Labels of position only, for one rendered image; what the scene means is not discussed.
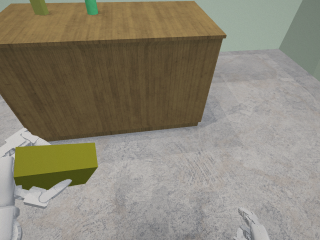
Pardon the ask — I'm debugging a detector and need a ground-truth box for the sponge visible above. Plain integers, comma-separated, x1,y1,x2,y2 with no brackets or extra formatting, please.
13,142,98,190

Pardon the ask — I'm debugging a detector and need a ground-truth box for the right robot hand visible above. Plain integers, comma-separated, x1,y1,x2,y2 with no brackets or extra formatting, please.
233,207,270,240

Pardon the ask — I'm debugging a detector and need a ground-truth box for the left robot hand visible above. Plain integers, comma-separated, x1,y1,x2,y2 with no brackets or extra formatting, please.
0,128,72,209

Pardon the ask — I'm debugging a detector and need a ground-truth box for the robot left forearm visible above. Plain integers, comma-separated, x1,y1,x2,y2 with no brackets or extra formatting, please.
0,205,23,240

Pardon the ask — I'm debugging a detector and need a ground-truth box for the table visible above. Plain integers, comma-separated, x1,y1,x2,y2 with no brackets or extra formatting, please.
0,1,227,142

